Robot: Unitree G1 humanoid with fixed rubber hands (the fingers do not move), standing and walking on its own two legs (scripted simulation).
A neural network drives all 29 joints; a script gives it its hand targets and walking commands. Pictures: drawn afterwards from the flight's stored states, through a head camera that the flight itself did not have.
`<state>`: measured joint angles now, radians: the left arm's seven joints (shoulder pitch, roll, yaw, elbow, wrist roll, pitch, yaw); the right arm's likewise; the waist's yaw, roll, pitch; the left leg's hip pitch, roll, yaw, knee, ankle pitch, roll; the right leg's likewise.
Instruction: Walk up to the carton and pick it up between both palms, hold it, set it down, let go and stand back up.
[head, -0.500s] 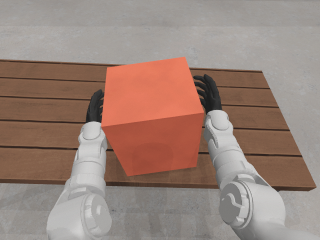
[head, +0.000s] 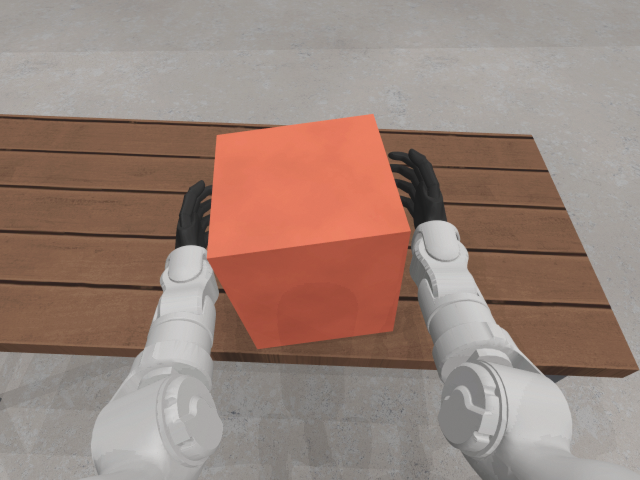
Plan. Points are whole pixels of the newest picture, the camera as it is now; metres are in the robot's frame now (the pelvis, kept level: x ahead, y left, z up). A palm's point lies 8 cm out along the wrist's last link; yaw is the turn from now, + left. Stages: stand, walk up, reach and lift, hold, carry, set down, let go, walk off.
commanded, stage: set down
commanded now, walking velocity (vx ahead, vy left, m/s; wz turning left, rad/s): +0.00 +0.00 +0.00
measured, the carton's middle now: (311, 240) +0.45 +0.04 +0.02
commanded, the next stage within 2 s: none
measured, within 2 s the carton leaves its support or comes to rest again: rests again in 0.98 s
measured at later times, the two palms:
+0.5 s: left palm (199, 239) +0.42 +0.18 +0.06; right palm (432, 225) +0.44 -0.12 +0.07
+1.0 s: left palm (187, 249) +0.41 +0.20 +0.05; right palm (419, 218) +0.44 -0.10 +0.09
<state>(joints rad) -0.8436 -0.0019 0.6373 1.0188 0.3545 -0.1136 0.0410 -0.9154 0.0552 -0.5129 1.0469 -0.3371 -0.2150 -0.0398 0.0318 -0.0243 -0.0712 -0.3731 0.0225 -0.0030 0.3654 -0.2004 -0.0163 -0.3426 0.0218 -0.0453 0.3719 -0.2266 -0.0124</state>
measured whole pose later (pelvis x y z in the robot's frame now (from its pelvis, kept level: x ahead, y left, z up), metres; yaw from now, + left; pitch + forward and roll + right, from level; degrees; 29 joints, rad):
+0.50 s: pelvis +0.00 +0.00 +0.00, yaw +0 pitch +12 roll +0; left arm -0.83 -0.02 0.63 0.95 0.35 -0.03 0.04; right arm -0.92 0.08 -0.63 1.05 -0.39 -0.16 -0.01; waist 0.03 0.01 -0.07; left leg -0.37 0.02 0.00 0.37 -0.20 -0.02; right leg -0.34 0.02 -0.04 0.37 -0.24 -0.02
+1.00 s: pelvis +0.00 +0.00 +0.00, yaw +0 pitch +12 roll +0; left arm -0.83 -0.04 0.69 0.94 0.36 -0.09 0.01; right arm -0.90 0.12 -0.66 0.97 -0.45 -0.17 0.00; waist 0.03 -0.09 -0.07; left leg -0.37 0.02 0.02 0.36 -0.19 -0.02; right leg -0.34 0.01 -0.05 0.37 -0.24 -0.02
